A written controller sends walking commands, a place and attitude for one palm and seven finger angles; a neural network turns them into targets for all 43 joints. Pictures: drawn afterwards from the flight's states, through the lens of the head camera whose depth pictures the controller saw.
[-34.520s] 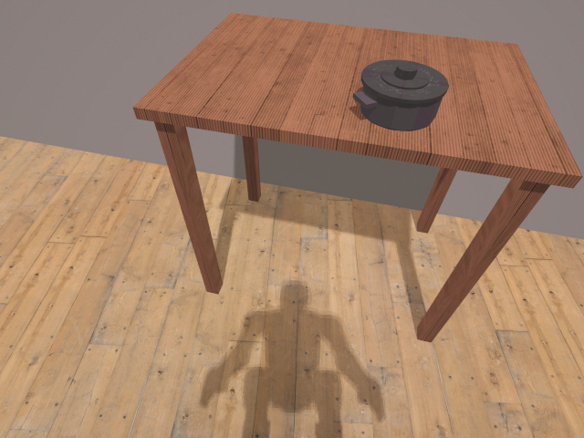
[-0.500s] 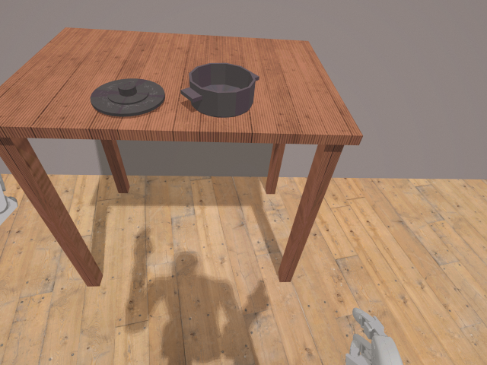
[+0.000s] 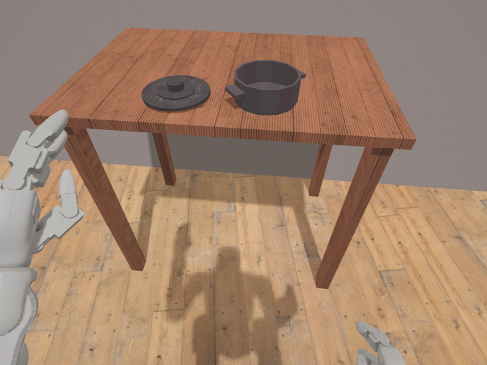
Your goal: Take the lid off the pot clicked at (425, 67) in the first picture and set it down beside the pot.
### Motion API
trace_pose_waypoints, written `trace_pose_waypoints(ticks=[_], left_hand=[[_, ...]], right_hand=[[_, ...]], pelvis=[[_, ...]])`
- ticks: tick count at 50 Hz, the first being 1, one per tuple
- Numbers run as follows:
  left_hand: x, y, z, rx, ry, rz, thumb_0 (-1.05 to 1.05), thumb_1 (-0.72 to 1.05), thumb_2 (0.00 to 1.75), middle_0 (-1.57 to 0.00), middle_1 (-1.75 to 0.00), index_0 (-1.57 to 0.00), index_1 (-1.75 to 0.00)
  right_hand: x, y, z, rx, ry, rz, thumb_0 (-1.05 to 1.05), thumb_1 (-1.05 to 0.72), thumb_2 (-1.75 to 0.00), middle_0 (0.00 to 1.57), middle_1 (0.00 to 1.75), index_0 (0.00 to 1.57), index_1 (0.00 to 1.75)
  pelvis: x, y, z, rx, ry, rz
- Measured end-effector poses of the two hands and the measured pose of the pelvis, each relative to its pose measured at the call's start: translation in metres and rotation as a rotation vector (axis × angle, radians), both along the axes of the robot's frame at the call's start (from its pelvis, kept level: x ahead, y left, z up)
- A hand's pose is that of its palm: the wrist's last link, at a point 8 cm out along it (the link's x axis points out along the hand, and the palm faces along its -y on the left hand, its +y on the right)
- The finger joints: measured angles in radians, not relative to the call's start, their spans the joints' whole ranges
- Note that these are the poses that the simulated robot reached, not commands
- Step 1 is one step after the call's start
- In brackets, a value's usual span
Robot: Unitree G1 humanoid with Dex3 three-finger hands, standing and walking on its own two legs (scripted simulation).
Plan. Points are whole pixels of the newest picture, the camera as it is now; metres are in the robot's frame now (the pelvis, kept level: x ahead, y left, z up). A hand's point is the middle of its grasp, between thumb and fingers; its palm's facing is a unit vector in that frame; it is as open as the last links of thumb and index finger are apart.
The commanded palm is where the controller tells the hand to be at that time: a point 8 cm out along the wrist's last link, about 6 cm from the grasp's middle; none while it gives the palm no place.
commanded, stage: stop stepping back and stand still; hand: left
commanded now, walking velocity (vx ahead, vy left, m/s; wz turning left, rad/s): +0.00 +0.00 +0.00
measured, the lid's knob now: (175, 84) +0.76 +0.20 +0.11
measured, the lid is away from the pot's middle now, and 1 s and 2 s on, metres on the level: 0.24 0.24 0.24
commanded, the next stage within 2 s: let the arm hang, fingers relaxed in 0.90 s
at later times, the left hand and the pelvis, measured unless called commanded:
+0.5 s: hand out of the picture +0.00 +0.22 -0.15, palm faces +0.00 -0.96 -0.28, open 7.3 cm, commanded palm none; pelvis +0.04 +0.01 +0.01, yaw -1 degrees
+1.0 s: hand out of the picture +0.12 +0.18 -0.15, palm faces -0.03 -0.98 -0.21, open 7.3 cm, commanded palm none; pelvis +0.05 +0.01 +0.02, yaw -3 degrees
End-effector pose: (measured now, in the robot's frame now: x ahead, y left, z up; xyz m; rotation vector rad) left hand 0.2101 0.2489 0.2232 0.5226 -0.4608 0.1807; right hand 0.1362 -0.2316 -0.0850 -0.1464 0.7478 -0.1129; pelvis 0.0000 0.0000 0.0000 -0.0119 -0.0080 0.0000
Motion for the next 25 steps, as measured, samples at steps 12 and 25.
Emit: trace_pose_waypoints(ticks=[12,25], left_hand=[[-0.125,-0.019,-0.360,-0.468,1.572,0.311,0.00,0.94,0.89,-0.20,-0.30,-0.20,-0.30],[-0.211,0.018,-0.340,-0.403,1.849,0.530,0.00,0.93,0.89,-0.20,-0.30,-0.20,-0.30]], right_hand=[[-0.078,-0.022,-0.037,-0.077,0.431,-0.122,0.01,-0.91,-0.90,0.20,0.29,0.20,0.30],[-0.135,0.009,-0.043,0.006,0.716,-0.142,0.01,-0.90,-0.90,0.20,0.29,0.20,0.30]], pelvis=[[0.027,0.007,-0.006,0.023,-0.007,0.003],[0.038,0.009,0.012,0.005,0.017,-0.011]])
